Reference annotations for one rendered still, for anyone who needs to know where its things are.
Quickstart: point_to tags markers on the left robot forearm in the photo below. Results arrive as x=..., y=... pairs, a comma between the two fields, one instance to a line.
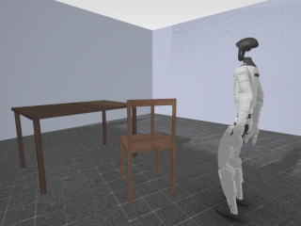
x=244, y=109

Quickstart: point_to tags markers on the table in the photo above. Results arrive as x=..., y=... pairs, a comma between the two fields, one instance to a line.
x=38, y=112

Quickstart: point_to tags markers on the left robot upper arm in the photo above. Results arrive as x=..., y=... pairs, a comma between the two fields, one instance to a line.
x=242, y=75

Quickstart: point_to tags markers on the left robot hand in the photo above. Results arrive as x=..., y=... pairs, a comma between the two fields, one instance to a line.
x=236, y=142

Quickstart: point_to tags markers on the chair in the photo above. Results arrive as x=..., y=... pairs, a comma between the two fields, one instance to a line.
x=148, y=142

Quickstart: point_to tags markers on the robot left thigh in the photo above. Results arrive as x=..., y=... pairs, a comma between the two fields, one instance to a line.
x=222, y=159

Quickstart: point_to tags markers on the robot torso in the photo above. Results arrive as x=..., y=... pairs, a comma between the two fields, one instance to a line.
x=237, y=93

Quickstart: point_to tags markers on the right robot hand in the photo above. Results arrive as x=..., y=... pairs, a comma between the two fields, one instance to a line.
x=255, y=131

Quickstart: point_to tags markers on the right robot upper arm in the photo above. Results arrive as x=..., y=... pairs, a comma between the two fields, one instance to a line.
x=260, y=94

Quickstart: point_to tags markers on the right robot forearm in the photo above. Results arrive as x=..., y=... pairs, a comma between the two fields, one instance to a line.
x=257, y=112

